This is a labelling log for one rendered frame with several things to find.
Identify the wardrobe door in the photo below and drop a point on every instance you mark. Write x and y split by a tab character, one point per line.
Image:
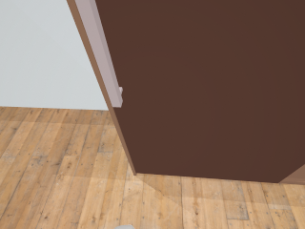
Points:
211	88
299	173

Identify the handle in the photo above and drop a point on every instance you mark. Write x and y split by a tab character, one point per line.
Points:
91	20

